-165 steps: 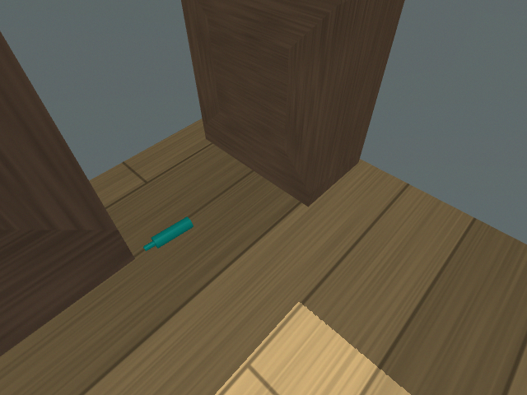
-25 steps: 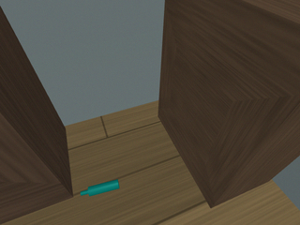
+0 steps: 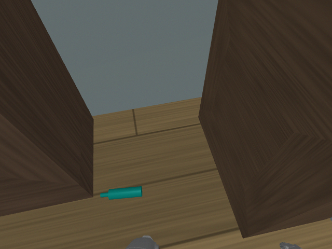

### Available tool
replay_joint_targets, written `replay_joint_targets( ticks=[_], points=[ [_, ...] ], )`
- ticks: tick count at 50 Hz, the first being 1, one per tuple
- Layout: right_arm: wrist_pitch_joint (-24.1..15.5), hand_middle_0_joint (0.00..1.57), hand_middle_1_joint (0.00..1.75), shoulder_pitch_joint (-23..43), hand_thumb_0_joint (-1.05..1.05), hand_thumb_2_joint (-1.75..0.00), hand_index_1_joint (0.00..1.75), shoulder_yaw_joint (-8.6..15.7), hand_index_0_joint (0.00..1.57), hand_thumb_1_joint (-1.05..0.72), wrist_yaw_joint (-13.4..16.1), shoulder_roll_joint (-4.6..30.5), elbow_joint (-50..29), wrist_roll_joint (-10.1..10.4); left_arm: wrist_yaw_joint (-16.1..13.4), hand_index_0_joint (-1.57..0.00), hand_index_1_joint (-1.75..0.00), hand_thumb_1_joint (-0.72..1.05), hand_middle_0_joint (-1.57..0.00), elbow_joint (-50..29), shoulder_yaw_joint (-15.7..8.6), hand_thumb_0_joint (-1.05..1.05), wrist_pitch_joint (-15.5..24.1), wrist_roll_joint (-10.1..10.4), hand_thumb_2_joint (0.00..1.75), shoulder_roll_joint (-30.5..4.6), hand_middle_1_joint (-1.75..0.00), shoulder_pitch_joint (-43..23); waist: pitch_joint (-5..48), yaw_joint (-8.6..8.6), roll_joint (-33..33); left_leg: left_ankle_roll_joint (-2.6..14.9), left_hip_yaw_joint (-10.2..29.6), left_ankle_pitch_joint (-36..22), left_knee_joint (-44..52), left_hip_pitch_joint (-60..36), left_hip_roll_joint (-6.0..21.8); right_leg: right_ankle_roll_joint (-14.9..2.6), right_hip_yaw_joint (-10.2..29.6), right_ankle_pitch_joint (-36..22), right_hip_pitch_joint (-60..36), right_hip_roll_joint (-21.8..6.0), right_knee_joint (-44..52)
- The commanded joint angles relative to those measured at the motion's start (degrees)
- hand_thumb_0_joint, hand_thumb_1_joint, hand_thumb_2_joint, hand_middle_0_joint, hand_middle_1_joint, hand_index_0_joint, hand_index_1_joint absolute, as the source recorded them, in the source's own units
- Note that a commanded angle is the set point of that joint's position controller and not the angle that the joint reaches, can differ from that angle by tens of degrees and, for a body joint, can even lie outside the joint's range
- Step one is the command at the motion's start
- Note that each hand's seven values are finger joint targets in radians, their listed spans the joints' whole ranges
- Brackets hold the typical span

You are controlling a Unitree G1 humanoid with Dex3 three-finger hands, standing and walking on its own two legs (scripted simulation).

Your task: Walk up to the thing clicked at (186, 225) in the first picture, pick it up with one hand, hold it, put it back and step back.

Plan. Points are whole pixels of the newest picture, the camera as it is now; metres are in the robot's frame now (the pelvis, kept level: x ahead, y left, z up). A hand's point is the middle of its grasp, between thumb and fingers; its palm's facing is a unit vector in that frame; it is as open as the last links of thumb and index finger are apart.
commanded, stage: walk up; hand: left
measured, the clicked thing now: (121, 193) +0.46 +0.32 -0.72
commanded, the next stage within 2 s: none
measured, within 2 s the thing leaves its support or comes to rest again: neither
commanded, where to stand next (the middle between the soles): +0.09 +0.04 m, yaw -3 degrees
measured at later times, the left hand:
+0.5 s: hand out of the picture +0.03 +0.30 -0.12, palm faces -0.01 -0.87 -0.50, open 7.4 cm
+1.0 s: hand out of the picture +0.10 +0.31 -0.15, palm faces -0.05 -0.94 -0.34, open 7.4 cm
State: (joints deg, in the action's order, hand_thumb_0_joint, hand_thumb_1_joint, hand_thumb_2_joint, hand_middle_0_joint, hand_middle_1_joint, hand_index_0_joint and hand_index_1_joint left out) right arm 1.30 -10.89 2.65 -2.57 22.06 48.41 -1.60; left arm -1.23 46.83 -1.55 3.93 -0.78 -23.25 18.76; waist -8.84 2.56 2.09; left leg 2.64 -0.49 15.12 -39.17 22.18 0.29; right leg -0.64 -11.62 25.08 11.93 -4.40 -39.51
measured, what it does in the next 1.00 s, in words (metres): steps on the spot: right foot, then left foot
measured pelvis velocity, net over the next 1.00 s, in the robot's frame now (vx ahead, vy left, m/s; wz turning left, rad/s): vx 0.01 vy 0.05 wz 0.00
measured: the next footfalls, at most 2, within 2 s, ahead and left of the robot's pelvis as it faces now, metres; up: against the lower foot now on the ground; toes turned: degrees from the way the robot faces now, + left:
right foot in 0.32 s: +0.09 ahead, -0.09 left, +0.00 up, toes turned -2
left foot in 0.62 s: +0.04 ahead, +0.18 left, +0.00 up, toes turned +0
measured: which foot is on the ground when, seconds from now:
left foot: down 0.00-0.34, up 0.36-0.60, down 0.62-1.00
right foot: down 0.00-0.04, up 0.06-0.30, down 0.32-1.00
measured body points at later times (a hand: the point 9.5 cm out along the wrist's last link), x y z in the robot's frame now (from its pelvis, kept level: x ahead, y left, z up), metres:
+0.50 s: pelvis -0.01 +0.01 +0.00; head +0.02 -0.02 +0.45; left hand +0.03 +0.34 -0.09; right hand +0.09 -0.31 -0.13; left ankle +0.01 +0.15 -0.67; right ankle +0.06 -0.12 -0.72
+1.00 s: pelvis +0.01 +0.05 +0.00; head +0.03 +0.06 +0.45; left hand +0.10 +0.36 -0.12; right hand +0.08 -0.27 -0.11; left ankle +0.00 +0.18 -0.72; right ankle +0.05 -0.08 -0.72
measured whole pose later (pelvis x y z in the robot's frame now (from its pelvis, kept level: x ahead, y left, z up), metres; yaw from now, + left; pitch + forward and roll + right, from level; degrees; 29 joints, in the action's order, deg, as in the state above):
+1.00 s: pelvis +0.01 +0.05 +0.00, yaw +0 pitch -3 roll -1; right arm -1.8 -10.5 1.3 0.3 22.1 56.5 0.0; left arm 0.9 55.8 -1.0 1.3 -0.7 -21.9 9.5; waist -5.3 -0.6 -0.4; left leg 0.8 0.4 22.9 -38.8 13.4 1.8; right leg 0.7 -0.7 16.0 17.7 -1.3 -36.5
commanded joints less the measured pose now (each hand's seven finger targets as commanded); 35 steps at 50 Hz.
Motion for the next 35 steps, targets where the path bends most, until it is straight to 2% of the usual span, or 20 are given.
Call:
replay_joint_targets(
  ticks=[1,2,3,5,7,9,12,15,16,17,18,19,22,24,28,31,32,33,34,35],
  points=[
    [-2.7,0.2,0.3,-10.6,0.0,-0.9,0.3,6.1,0.2,-0.9,1.8,17.9,-3.1,-0.2,-1.3,-0.2,-0.3,0.9,-0.2,-5.3,-2.6,0.0,1.0,1.8,0.9,-9.9,-0.3,3.1,19.0,-6.65,10.6,11.01,18.2,-34.8,9.0,-29.5,11.4,-0.55,5.4,-20.0,13.9,-0.4,-25.2],
    [-2.7,0.2,0.3,-10.0,0.0,-0.9,0.3,5.9,0.2,-0.9,2.2,18.2,-3.7,1.1,-1.5,-0.2,-0.3,0.9,-0.2,-4.3,-2.8,0.0,0.3,2.5,0.9,-9.1,-0.3,4.4,20.5,-5.48,11.7,18.37,29.1,-39.3,11.0,-33.3,19.3,0.0,5.6,8.9,21.2,4.8,-28.8],
    [-2.1,0.2,0.3,-9.7,0.0,-0.9,0.3,6.2,0.2,-0.9,2.2,18.0,-3.0,2.2,-1.9,-0.2,-0.3,0.9,-0.2,-3.5,-2.8,0.0,-0.3,1.3,0.9,-11.6,-0.3,0.8,17.9,-6.27,8.7,19.84,30.7,-28.8,13.8,-26.5,21.9,-0.9,10.4,12.3,20.0,0.9,-29.4],
    [-1.3,0.2,0.3,-3.8,0.0,-0.9,0.3,4.6,0.2,-0.9,2.4,14.5,-4.9,1.9,-1.4,-0.2,-0.3,0.9,-0.2,-2.6,-3.1,0.0,-0.9,1.2,0.9,-12.6,-0.3,-0.1,10.7,-4.06,3.4,14.66,17.4,-19.0,15.9,-12.0,15.5,-1.34,12.3,9.4,16.2,0.0,-26.7],
    [-1.5,0.2,0.3,1.1,0.0,-0.9,0.3,3.9,0.2,-0.9,2.4,14.2,-5.8,1.0,-0.9,-0.2,-0.3,0.9,-0.2,-0.2,-3.3,0.0,-1.0,1.4,0.9,-11.9,-0.3,3.2,5.5,-1.98,5.7,11.21,11.3,-10.7,16.3,-3.6,9.9,-1.36,10.7,3.0,13.0,-0.2,-19.0],
    [-1.4,0.2,0.3,1.6,0.0,-0.9,0.3,3.6,0.2,-0.9,2.0,13.7,-5.5,0.1,-1.0,-0.2,-0.3,0.9,-0.2,0.7,-3.3,0.0,-0.5,1.4,0.9,-10.7,-0.3,3.0,5.0,-2.76,7.5,10.49,10.1,-12.8,15.4,-3.2,8.4,-0.01,8.9,-1.0,11.8,0.4,-11.1],
    [-0.5,0.2,0.3,1.9,0.0,-0.9,0.3,3.7,0.2,-0.9,1.2,14.1,-6.5,-0.3,-1.9,-0.2,-0.3,0.9,-0.2,1.7,-3.6,0.0,-0.1,0.8,0.9,-10.6,-0.3,3.9,6.9,-2.69,9.1,12.05,11.0,-14.1,12.6,-2.5,10.5,0.52,7.3,-3.7,7.4,2.2,-5.6],
    [0.8,0.2,0.3,5.7,0.0,-0.9,0.3,3.3,0.2,-0.9,0.7,11.9,-7.7,0.3,-2.5,-0.2,-0.3,0.9,-0.2,4.1,-4.5,0.0,0.5,0.0,0.9,-11.8,-0.3,7.7,9.9,0.57,5.4,7.78,9.0,-1.8,4.4,3.7,7.6,-0.34,8.6,-13.4,-3.8,3.4,5.5],
    [1.1,0.2,0.3,4.6,0.0,-0.9,0.3,2.7,0.2,-0.9,0.9,9.5,-7.6,0.5,-2.8,-0.2,-0.3,0.9,-0.2,3.7,-5.3,0.0,0.7,-0.6,0.9,-14.3,-0.3,7.5,9.5,1.16,-1.4,4.94,7.2,6.1,-2.1,7.9,4.9,-1.97,16.9,-7.9,-5.4,-1.3,12.1],
    [1.4,0.2,0.3,3.2,0.0,-0.9,0.3,1.9,0.2,-0.9,0.9,6.5,-8.0,0.8,-2.8,-0.2,-0.3,0.9,-0.2,2.1,-6.2,0.0,1.2,-1.8,0.9,-19.5,-0.3,4.7,7.5,0.1,-14.5,0.83,3.3,15.5,-12.8,14.0,-2.2,-7.08,39.3,1.0,-2.0,-16.0,23.0],
    [2.2,0.2,0.3,3.5,0.0,-0.9,0.3,3.4,0.2,-0.9,1.5,11.2,-6.8,0.1,-2.9,-0.2,-0.3,0.9,-0.2,0.7,-6.5,0.0,0.7,-1.5,0.9,-21.6,-0.3,-0.9,5.4,-0.62,-9.3,-0.2,7.0,18.8,-22.1,9.8,-0.3,-13.2,44.6,9.8,8.3,-23.2,27.1],
    [2.4,0.2,0.3,2.5,0.0,-0.9,0.3,4.4,0.2,-0.9,1.6,13.5,-5.8,-0.1,-2.8,-0.2,-0.3,0.9,-0.2,-0.4,-6.6,0.0,0.5,-1.6,0.9,-21.7,-0.3,-3.8,2.4,-1.22,-9.5,-0.65,7.9,17.4,-24.2,8.1,1.8,-15.36,45.6,12.6,12.7,-23.4,27.0],
    [1.9,0.2,0.3,-1.3,0.0,-0.9,0.3,5.1,0.2,-0.9,0.9,13.6,-2.0,0.3,-2.3,-0.2,-0.3,0.9,-0.2,-0.2,-5.4,0.0,0.8,-1.4,0.9,-16.2,-0.3,-5.3,3.5,-2.94,-7.5,-1.04,7.4,9.8,-24.3,6.7,0.6,-10.03,28.9,6.7,10.0,-12.9,22.7],
    [1.6,0.2,0.3,-3.1,0.0,-0.9,0.3,4.7,0.2,-0.9,0.6,12.8,-1.1,0.3,-1.7,-0.2,-0.3,0.9,-0.2,0.3,-5.5,0.0,0.7,-1.8,0.9,-16.3,-0.3,-4.5,6.8,-2.58,-10.4,-1.77,5.1,9.7,-19.9,4.6,0.9,-8.46,26.2,9.6,7.3,-10.4,21.3],
    [-0.2,0.2,0.3,-1.0,0.0,-0.9,0.3,3.4,0.2,-0.9,0.6,11.2,0.8,0.7,-0.2,-0.2,-0.3,0.9,-0.2,0.8,-5.4,0.0,-0.6,-2.1,0.9,-15.8,-0.3,-4.3,8.7,-0.28,-15.7,-2.95,-0.5,17.6,-2.4,-0.3,-0.4,-8.54,21.9,10.7,4.3,-7.9,18.0],
    [-1.8,0.2,0.3,-5.9,0.0,-0.9,0.3,3.6,0.2,-0.9,1.6,11.4,4.5,0.4,0.6,-0.2,-0.3,0.9,-0.2,0.8,-4.3,0.0,-2.3,-0.8,0.9,-13.8,-0.3,-5.6,9.2,-3.2,-10.4,-2.48,-3.3,4.5,12.2,-12.4,-2.6,-5.95,16.8,6.1,10.4,-5.0,9.5],
    [-2.4,0.2,0.3,-8.1,0.0,-0.9,0.3,4.2,0.2,-0.9,2.2,13.3,5.5,0.0,0.6,-0.2,-0.3,0.9,-0.2,0.6,-3.4,0.0,-2.7,-0.5,0.9,-11.2,-0.3,-5.3,9.9,-4.24,-3.7,-1.1,4.4,7.9,16.2,-16.6,1.5,-4.03,14.5,5.4,15.4,-3.3,1.5],
    [-3.0,0.2,0.3,-7.2,0.0,-0.9,0.3,4.8,0.2,-0.9,2.7,17.8,4.4,-0.8,0.8,-0.2,-0.3,0.9,-0.2,-0.4,-2.2,0.0,-2.9,0.3,0.9,-7.1,-0.3,-6.1,8.4,-4.45,8.7,3.86,29.1,20.9,24.3,-16.4,15.2,0.03,10.5,5.7,25.0,3.7,-9.7],
    [-3.1,0.2,0.3,-3.7,0.0,-0.9,0.3,5.1,0.2,-0.9,2.7,21.6,3.6,0.1,0.1,-0.2,-0.3,0.9,-0.2,1.1,-3.9,0.0,-3.0,-0.1,0.9,-12.7,-0.3,-9.2,4.0,-5.48,5.4,10.31,34.9,28.6,26.2,-4.7,20.8,-0.22,15.1,7.5,21.7,2.1,-12.3],
    [-3.1,0.2,0.3,0.6,0.0,-0.9,0.3,4.8,0.2,-0.9,2.7,20.7,3.0,0.2,0.3,-0.2,-0.3,0.9,-0.2,2.2,-4.2,0.0,-2.7,0.0,0.9,-14.3,-0.3,-8.9,0.2,-3.33,4.2,11.47,31.9,27.8,26.2,2.5,20.9,-0.47,14.7,6.4,16.5,0.9,-13.8]
  ],
)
